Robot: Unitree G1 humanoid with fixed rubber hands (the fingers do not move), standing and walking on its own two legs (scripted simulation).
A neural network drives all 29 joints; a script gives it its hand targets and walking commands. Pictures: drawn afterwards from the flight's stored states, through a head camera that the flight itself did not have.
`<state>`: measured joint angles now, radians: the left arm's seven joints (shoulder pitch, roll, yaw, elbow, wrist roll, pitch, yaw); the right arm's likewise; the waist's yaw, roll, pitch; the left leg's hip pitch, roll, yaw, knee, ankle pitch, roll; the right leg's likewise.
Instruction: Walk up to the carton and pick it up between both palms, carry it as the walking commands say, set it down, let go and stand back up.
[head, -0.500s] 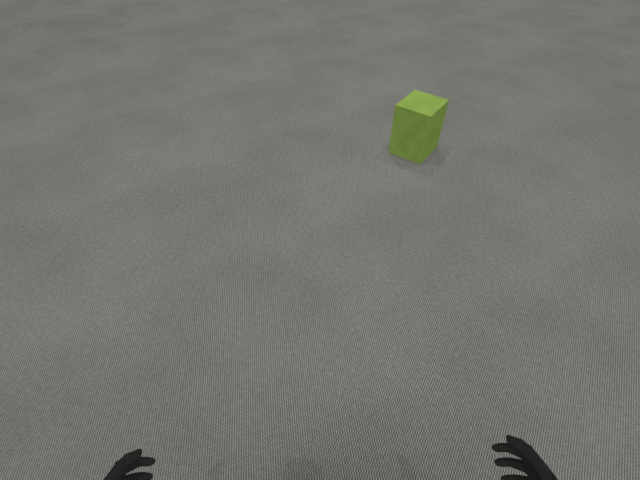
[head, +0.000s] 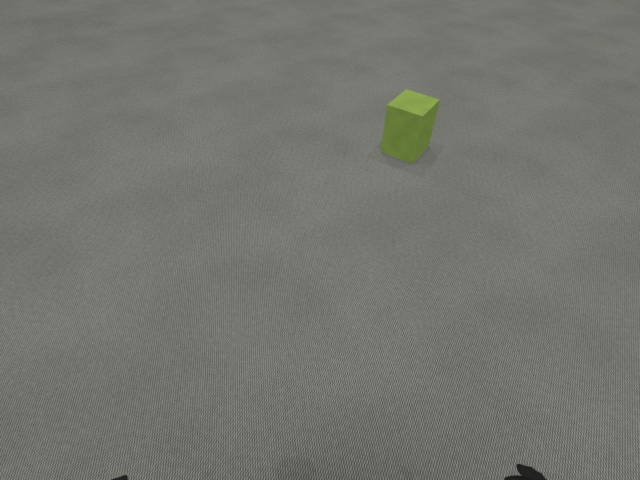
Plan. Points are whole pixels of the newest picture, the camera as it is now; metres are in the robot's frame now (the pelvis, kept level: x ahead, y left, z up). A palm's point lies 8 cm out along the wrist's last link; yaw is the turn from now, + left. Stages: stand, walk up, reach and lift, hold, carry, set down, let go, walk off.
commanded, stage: stand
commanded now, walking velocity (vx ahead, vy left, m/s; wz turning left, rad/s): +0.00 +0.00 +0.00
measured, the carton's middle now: (409, 126) +1.93 -0.51 -0.62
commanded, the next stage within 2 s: none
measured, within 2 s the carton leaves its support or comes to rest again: neither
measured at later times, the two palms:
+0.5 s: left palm out of the picture +0.09 +0.29 -0.09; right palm out of the picture +0.09 -0.29 -0.09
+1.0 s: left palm out of the picture +0.08 +0.30 -0.09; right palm out of the picture +0.08 -0.30 -0.09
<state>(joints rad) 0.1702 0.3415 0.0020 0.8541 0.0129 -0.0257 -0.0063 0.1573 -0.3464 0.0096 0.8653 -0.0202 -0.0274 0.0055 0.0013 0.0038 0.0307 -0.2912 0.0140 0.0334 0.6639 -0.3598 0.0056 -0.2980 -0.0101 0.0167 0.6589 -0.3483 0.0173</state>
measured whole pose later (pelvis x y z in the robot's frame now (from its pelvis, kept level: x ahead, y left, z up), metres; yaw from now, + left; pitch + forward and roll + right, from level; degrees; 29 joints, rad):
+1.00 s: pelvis +0.00 +0.00 +0.02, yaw +0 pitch -2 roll +0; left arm 0.11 0.35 -0.01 1.10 0.01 -0.02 0.00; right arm 0.10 -0.36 0.01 1.10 -0.01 -0.02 0.00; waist 0.00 0.01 0.04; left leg -0.12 0.01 0.04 0.35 -0.20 0.00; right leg -0.12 -0.02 0.01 0.34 -0.18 0.02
